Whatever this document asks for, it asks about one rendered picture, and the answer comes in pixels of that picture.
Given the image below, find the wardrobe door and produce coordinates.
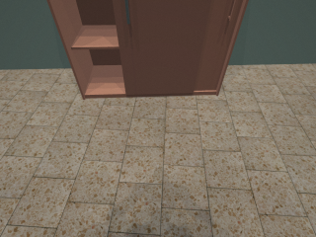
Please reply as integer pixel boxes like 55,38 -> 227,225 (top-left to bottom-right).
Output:
195,0 -> 243,91
113,0 -> 211,95

